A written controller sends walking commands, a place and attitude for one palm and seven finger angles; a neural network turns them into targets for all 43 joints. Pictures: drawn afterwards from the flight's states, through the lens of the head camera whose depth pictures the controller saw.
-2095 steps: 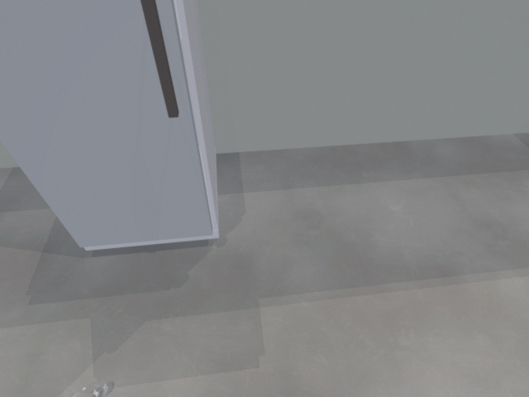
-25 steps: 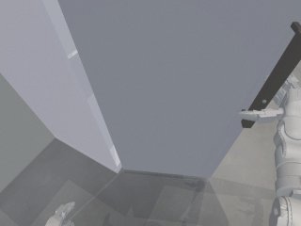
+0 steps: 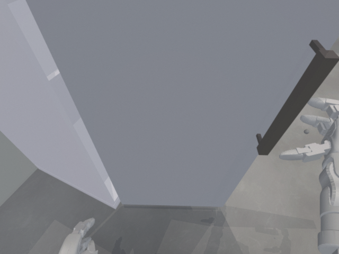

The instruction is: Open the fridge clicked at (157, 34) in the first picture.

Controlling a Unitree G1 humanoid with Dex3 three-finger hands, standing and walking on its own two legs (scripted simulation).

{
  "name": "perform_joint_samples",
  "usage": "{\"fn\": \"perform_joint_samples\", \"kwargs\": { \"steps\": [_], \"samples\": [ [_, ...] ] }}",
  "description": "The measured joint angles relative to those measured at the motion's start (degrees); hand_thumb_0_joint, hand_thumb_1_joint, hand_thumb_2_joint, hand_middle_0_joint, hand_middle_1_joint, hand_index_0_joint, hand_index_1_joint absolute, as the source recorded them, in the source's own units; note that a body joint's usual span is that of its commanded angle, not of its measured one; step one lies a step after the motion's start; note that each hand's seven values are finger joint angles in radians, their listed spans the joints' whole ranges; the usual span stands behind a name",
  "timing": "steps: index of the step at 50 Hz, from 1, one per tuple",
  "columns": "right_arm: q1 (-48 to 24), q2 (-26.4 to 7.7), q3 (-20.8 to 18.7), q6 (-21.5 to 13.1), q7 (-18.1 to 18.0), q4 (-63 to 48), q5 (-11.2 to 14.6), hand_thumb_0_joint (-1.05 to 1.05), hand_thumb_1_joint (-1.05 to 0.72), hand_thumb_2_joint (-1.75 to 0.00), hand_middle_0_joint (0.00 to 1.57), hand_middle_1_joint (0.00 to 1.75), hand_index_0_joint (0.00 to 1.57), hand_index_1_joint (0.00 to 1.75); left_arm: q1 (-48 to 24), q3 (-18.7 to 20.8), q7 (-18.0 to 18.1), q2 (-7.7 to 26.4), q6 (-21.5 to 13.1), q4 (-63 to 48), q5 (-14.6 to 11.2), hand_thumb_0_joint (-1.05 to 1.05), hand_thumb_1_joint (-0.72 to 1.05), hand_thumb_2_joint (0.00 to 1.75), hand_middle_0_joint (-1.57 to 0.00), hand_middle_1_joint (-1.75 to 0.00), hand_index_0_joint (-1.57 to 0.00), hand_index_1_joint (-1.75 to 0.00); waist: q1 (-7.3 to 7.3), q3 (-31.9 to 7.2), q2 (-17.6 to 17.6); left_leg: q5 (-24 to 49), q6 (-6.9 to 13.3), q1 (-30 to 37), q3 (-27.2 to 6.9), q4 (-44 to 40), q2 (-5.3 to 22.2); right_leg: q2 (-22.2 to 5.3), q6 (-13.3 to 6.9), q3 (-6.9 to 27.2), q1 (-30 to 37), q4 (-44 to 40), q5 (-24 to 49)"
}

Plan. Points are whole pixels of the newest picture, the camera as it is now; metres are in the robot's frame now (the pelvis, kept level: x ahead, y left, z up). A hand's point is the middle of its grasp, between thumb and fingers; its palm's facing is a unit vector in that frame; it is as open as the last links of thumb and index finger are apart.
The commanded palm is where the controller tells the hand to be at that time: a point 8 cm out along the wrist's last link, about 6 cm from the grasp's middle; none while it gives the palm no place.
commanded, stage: slip the hand off the handle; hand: right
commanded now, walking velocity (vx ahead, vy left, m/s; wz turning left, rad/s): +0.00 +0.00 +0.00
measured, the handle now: (283, 108) +0.42 -0.25 +0.14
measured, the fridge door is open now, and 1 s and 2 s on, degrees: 66 66 66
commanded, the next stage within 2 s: draw the hand back to the body in 1.04 s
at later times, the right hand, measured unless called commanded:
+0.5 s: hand (330, 142) +0.34 -0.32 +0.12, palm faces +0.32 +0.93 -0.19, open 14.7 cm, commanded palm +0.29 -0.35 +0.13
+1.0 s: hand (334, 176) +0.26 -0.30 +0.11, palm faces +0.33 +0.92 -0.18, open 14.7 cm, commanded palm +0.22 -0.33 +0.13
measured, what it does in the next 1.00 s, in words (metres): stands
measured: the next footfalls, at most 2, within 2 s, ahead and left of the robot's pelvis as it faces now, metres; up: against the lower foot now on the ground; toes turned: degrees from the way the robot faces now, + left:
none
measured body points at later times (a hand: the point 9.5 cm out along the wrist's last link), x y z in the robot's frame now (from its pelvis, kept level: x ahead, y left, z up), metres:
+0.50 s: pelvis -0.02 +0.01 +0.00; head +0.01 +0.01 +0.45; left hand +0.08 +0.27 -0.11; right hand +0.32 -0.37 +0.14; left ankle -0.01 +0.11 -0.73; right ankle -0.02 -0.09 -0.73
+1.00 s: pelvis -0.01 +0.00 +0.00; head +0.00 +0.00 +0.45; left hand +0.18 +0.22 -0.08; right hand +0.24 -0.35 +0.13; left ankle -0.01 +0.11 -0.73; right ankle -0.02 -0.09 -0.73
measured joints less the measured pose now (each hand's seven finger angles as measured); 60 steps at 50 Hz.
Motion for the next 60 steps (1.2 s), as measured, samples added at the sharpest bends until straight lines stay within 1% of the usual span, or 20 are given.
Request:
{"fn": "perform_joint_samples", "kwargs": {
  "steps": [6, 15, 19, 22, 26, 29, 34, 39, 45, 51, 55, 59, 60],
  "samples": [
    [-0.21, -1.50, -1.10, -1.95, 1.90, 1.17, -0.05, -0.01, 0.55, -0.20, 0.26, 1.16, 0.26, 1.16, 0.51, 0.03, 0.97, 0.92, 0.12, 0.86, -0.07, 0.01, 0.90, 0.90, -0.20, -0.30, -0.20, -0.30, -0.05, 0.40, 0.51, -0.38, 0.37, -0.48, 0.93, 1.11, -0.08, -0.14, 0.24, 0.93, -0.98, 1.55, -0.28],
    [-4.35, -5.97, -3.05, -3.78, 5.57, 8.86, 0.54, -0.02, 0.55, -0.20, 0.25, 1.15, 0.25, 1.15, 1.91, -0.40, 2.34, 1.90, -0.33, 1.71, -0.49, 0.01, 0.90, 0.90, -0.20, -0.30, -0.20, -0.30, 1.18, 0.61, 0.44, 0.20, 0.75, -1.55, 1.26, 1.56, -0.33, -0.40, 0.44, 1.24, -2.18, 2.18, 0.27],
    [-4.63, -7.84, -5.11, -4.72, 7.44, 11.82, 1.22, -0.01, 0.55, -0.20, 0.25, 1.15, 0.25, 1.15, 2.99, -0.52, 2.28, 2.11, -0.31, 1.49, -0.50, 0.01, 0.90, 0.90, -0.20, -0.30, -0.20, -0.30, 1.66, 0.38, 0.28, 0.52, 0.80, -2.26, 0.81, 1.63, -0.53, -0.62, 0.45, 0.80, -2.64, 2.13, 0.48],
    [-3.08, -8.36, -6.20, -5.46, 8.68, 11.78, 2.36, -0.01, 0.55, -0.20, 0.25, 1.15, 0.25, 1.15, 4.12, -0.34, 1.97, 2.23, -0.28, 1.06, -0.63, 0.01, 0.90, 0.90, -0.20, -0.30, -0.20, -0.30, 1.61, 0.19, 0.17, 0.65, 0.80, -2.58, 0.47, 1.68, -0.70, -0.79, 0.42, 0.46, -2.83, 2.18, 0.47],
    [1.03, -7.53, -6.92, -6.14, 9.94, 8.84, 3.75, -0.01, 0.55, -0.20, 0.25, 1.15, 0.25, 1.15, 5.13, -0.08, 1.62, 2.41, -0.14, 0.65, -0.81, 0.01, 0.90, 0.90, -0.20, -0.30, -0.20, -0.30, 1.22, -0.04, 0.02, 0.56, 0.69, -2.65, 0.14, 1.94, -0.76, -0.85, 0.29, 0.13, -2.79, 2.46, 0.23],
    [4.26, -6.04, -6.79, -6.22, 9.96, 5.35, 4.60, -0.01, 0.55, -0.20, 0.25, 1.15, 0.25, 1.15, 5.16, 0.07, 1.61, 2.37, -0.29, 0.50, -0.93, 0.01, 0.90, 0.90, -0.20, -0.30, -0.20, -0.30, 0.78, 0.02, 0.02, 0.40, 0.58, -2.40, 0.16, 2.13, -0.69, -0.79, 0.17, 0.17, -2.62, 2.78, 0.02],
    [8.17, -3.25, -5.23, -6.09, 8.36, -0.92, 5.00, -0.02, 0.55, -0.20, 0.25, 1.15, 0.25, 1.15, 3.64, -0.16, 2.05, 2.03, -1.41, 0.35, -0.79, 0.01, 0.90, 0.90, -0.20, -0.30, -0.20, -0.30, 0.07, 0.40, 0.00, 0.20, 0.36, -1.70, 0.61, 2.28, -0.35, -0.44, -0.03, 0.63, -2.28, 3.21, -0.14],
    [10.95, -1.44, -2.97, -5.02, 6.72, -6.28, 4.98, -0.02, 0.55, -0.20, 0.25, 1.15, 0.25, 1.15, 1.32, -0.69, 2.44, 1.35, -3.00, -0.18, -0.58, 0.01, 0.90, 0.90, -0.20, -0.30, -0.20, -0.30, -0.65, 0.25, -0.15, 0.10, 0.16, -0.80, 0.90, 2.07, 0.02, -0.06, -0.14, 0.94, -1.57, 3.04, -0.12],
    [14.73, -0.23, -1.23, -2.23, 6.02, -11.25, 5.60, -0.02, 0.55, -0.20, 0.25, 1.15, 0.25, 1.15, -0.84, -1.47, 2.42, 0.49, -4.26, -1.12, -0.59, 0.01, 0.90, 0.90, -0.20, -0.30, -0.20, -0.30, -1.51, -0.48, -0.42, -0.09, -0.02, 0.67, 0.93, 1.45, 0.30, 0.27, -0.18, 1.01, -0.05, 2.18, -0.13],
    [21.15, 0.75, -1.28, 0.06, 5.67, -17.36, 6.42, -0.01, 0.55, -0.20, 0.25, 1.15, 0.25, 1.15, -1.49, -1.84, 2.04, -0.01, -4.57, -1.94, -0.48, 0.01, 0.90, 0.90, -0.20, -0.30, -0.20, -0.30, -2.37, -0.84, -0.33, -0.38, 0.02, 2.18, 1.01, 0.86, 0.27, 0.29, -0.03, 1.13, 1.48, 1.48, -0.30],
    [24.60, 1.38, -1.32, 0.33, 5.72, -21.00, 6.77, -0.01, 0.55, -0.20, 0.25, 1.15, 0.25, 1.15, -1.49, -1.77, 2.24, 0.08, -4.82, -1.73, -0.33, 0.01, 0.90, 0.90, -0.20, -0.30, -0.21, -0.30, -3.06, -0.38, -0.14, -0.61, 0.16, 2.94, 1.46, 0.82, 0.24, 0.27, 0.15, 1.60, 2.01, 1.59, -0.45],
    [24.91, 1.55, -1.20, -0.39, 5.56, -22.66, 6.79, -0.02, 0.55, -0.20, 0.25, 1.15, 0.25, 1.15, -1.63, -1.76, 2.93, 0.38, -5.36, -0.76, -0.14, 0.01, 0.90, 0.90, -0.20, -0.30, -0.20, -0.30, -3.60, 0.55, -0.11, -0.77, 0.38, 3.29, 2.14, 1.09, 0.27, 0.31, 0.36, 2.28, 2.03, 2.04, -0.45],
    [24.25, 1.96, -1.74, -0.28, 6.80, -22.25, 9.78, -0.02, 0.55, -0.20, 0.25, 1.15, 0.25, 1.15, -1.81, -1.93, 3.29, 0.50, -5.66, -0.19, -0.43, 0.01, 0.90, 0.90, -0.20, -0.30, -0.20, -0.30, -3.54, 0.92, -0.26, -0.74, 0.44, 3.67, 2.40, 0.95, 0.28, 0.32, 0.44, 2.55, 2.25, 2.03, -0.38]
  ]
}}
